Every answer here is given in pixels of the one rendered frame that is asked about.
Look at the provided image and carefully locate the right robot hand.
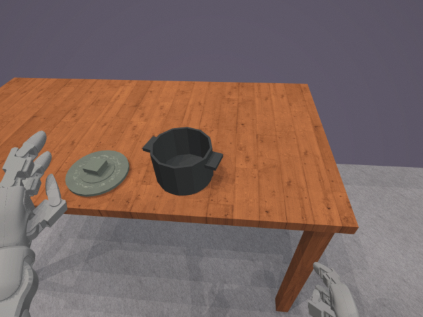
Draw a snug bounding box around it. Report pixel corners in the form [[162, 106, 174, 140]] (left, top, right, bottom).
[[308, 262, 360, 317]]

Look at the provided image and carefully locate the table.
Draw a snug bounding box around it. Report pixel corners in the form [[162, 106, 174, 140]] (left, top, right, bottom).
[[0, 77, 359, 312]]

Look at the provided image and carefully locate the robot left forearm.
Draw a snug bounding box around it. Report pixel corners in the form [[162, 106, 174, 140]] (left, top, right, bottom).
[[0, 246, 39, 317]]

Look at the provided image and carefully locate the knob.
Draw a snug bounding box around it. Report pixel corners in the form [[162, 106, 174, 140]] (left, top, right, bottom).
[[83, 157, 108, 175]]

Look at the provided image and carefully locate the pot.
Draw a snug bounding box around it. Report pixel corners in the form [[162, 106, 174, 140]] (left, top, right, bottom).
[[142, 127, 223, 195]]

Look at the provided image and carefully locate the left robot hand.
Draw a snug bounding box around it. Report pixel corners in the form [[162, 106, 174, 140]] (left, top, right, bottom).
[[0, 131, 67, 248]]

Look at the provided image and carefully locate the lid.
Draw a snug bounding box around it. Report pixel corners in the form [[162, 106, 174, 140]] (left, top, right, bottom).
[[65, 150, 130, 197]]

